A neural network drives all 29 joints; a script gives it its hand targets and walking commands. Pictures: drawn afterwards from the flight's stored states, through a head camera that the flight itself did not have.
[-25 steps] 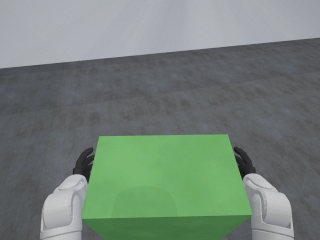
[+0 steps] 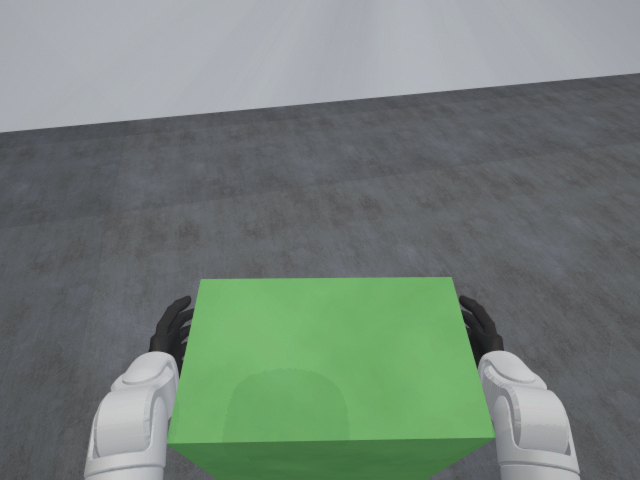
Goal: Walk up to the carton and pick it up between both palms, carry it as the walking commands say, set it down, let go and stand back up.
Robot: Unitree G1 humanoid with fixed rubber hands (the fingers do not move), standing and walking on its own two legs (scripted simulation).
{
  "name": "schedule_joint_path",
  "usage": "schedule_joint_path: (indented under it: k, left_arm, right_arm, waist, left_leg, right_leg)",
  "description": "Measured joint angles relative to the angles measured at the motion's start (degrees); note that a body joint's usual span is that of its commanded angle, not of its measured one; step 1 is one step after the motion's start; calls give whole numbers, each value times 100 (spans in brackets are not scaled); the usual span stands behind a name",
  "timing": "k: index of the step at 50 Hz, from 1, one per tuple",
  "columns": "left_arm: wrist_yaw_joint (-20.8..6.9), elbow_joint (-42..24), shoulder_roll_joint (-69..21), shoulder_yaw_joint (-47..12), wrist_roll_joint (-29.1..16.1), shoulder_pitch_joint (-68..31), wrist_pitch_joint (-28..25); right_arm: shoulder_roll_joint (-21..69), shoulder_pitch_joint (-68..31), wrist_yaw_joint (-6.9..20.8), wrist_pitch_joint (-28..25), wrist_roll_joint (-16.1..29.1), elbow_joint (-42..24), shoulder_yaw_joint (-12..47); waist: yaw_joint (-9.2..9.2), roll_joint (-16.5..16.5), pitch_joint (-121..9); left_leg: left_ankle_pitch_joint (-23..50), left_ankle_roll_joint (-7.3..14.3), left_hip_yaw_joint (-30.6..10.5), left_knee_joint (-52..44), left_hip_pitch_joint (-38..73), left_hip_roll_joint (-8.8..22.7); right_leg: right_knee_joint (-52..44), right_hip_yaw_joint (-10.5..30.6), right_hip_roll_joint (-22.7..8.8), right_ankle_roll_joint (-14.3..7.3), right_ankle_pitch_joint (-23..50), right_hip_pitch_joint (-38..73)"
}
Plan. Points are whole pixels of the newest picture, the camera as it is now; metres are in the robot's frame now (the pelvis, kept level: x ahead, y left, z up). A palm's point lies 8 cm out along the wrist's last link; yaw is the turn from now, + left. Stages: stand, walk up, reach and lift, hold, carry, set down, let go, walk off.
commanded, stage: carry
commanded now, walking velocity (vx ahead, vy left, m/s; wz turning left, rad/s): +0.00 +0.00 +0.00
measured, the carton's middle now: (326, 393) +0.24 +0.01 -0.03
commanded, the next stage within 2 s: hold in 1.80 s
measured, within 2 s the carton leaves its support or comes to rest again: neither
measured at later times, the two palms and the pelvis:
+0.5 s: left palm (165, 357) +0.26 +0.21 +0.03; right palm (471, 359) +0.27 -0.17 +0.03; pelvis +0.00 +0.01 +0.00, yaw -1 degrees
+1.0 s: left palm (159, 355) +0.27 +0.22 +0.02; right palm (458, 358) +0.27 -0.16 +0.02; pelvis +0.00 +0.02 +0.00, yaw -1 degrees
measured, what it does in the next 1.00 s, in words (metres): stands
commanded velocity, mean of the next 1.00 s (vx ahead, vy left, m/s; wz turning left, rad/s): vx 0.00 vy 0.00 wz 0.00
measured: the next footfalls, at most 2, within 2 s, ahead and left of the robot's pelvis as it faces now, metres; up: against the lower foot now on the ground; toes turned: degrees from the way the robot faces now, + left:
none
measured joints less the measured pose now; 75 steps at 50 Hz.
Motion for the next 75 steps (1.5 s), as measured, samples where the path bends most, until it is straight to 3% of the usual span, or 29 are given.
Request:
schedule_joint_path:
  k: [15, 30, 75]
  left_arm:
    - [26, 205, 13, 3, -12, -60, -36]
    - [-125, 1249, 82, 14, 269, -390, -821]
    - [-89, 1875, 139, -32, 348, -575, -1439]
  right_arm:
    - [10, -22, 9, -58, -70, 187, -2]
    - [-48, -347, 125, -897, -362, 1299, 11]
    - [-121, -571, 148, -1534, -524, 1998, 40]
  waist:
    - [47, -5, -23]
    - [22, -31, -8]
    - [20, -37, -21]
  left_leg:
    - [-32, 35, 45, -6, 25, -19]
    - [21, 101, 95, -94, 6, -82]
    - [191, 320, 249, -263, -79, -261]
  right_leg:
    - [-6, 46, -20, 36, -11, 12]
    - [-29, 94, -83, 108, 27, -46]
    - [-42, 243, -262, 308, 182, -231]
